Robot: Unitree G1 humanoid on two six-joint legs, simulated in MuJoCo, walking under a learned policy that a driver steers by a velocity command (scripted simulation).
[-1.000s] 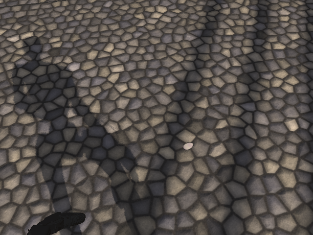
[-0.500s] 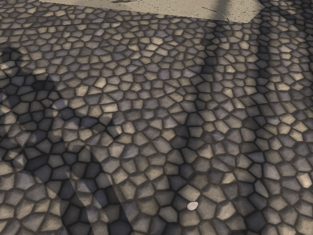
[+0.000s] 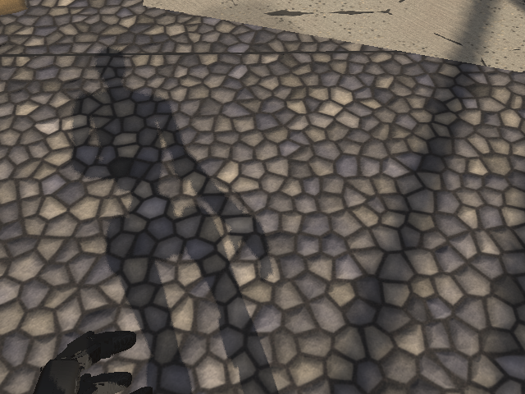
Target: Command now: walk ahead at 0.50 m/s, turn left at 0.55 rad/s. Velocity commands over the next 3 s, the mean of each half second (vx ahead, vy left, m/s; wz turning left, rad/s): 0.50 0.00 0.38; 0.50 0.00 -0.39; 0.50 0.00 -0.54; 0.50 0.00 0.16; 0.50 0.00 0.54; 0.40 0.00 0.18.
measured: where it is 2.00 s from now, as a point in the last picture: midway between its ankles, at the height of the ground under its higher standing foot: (258, 213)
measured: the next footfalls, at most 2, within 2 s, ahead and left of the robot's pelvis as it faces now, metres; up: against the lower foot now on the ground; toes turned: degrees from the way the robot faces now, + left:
left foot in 0.44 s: +0.37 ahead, +0.20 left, +0.00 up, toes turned +14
right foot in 0.98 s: +0.67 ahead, -0.02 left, +0.00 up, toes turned -6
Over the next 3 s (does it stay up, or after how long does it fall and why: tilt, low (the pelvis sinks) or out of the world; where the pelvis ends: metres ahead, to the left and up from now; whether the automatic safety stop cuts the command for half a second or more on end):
stays up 1.59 -0.05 0.00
